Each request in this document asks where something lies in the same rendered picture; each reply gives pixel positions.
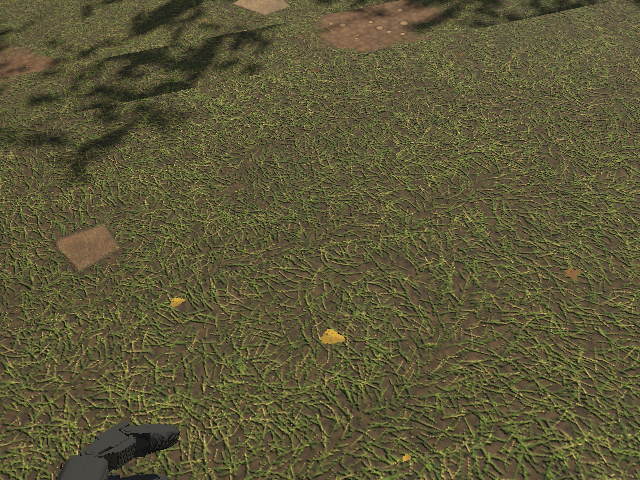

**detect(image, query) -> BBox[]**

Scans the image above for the left robot hand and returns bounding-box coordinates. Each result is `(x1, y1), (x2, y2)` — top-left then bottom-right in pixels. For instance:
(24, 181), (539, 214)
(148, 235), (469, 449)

(56, 422), (180, 480)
